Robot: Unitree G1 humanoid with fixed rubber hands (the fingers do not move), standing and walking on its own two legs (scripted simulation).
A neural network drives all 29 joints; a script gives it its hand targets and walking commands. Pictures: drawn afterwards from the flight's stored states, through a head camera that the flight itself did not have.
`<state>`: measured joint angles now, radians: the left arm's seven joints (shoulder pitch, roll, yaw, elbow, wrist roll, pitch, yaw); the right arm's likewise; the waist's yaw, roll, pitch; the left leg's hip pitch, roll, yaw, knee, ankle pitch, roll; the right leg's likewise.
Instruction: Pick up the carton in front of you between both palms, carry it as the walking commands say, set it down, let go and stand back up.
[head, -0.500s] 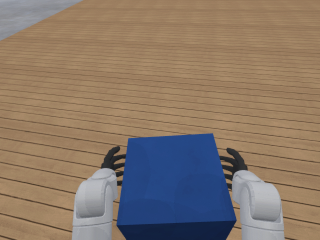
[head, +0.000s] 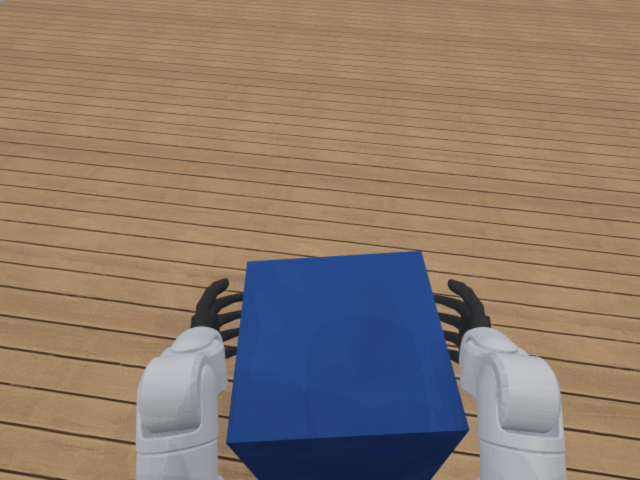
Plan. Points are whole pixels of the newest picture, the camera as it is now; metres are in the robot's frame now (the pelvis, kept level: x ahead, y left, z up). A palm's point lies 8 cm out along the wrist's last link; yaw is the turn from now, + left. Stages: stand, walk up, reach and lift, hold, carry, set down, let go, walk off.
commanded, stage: carry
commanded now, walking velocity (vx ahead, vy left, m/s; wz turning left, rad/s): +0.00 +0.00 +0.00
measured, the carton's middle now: (341, 378) +0.27 +0.00 -0.01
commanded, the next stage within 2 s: none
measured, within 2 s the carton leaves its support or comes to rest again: neither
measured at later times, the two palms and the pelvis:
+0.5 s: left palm (234, 229) +0.44 +0.14 +0.08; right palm (444, 226) +0.45 -0.15 +0.08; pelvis +0.17 -0.02 -0.01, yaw +3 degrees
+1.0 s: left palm (219, 247) +0.41 +0.16 +0.08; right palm (436, 240) +0.43 -0.14 +0.08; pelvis +0.16 -0.01 -0.01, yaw +4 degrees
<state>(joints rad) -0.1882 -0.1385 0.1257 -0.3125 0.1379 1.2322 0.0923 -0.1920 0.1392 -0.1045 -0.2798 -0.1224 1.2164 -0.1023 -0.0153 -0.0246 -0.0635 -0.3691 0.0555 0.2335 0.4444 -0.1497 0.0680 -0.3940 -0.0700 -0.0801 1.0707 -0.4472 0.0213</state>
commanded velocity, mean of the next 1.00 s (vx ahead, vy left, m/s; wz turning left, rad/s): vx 0.00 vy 0.00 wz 0.00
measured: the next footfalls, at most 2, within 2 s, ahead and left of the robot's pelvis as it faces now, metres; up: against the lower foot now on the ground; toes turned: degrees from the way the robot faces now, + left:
right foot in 0.22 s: +0.23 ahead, -0.13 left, +0.00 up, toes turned +25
